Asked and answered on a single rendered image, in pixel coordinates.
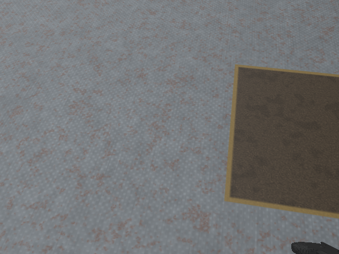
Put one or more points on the robot right hand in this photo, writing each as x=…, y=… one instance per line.
x=313, y=248

